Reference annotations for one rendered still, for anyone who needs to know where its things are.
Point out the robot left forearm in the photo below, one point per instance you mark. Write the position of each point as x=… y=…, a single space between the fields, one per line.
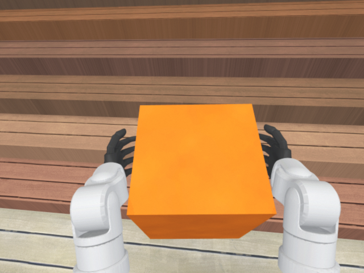
x=95 y=212

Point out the robot right hand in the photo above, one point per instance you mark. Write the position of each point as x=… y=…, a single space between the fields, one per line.
x=278 y=147

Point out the robot right forearm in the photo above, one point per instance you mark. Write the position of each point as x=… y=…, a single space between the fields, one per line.
x=311 y=215

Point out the carton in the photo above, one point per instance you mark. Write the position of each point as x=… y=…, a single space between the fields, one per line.
x=198 y=172

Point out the robot left hand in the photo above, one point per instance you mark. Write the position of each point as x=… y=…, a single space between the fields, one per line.
x=115 y=154

